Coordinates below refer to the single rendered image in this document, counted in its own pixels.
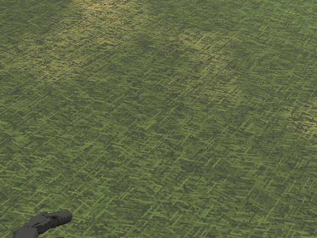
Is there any robot left hand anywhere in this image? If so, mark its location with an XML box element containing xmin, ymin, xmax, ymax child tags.
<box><xmin>13</xmin><ymin>211</ymin><xmax>72</xmax><ymax>238</ymax></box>

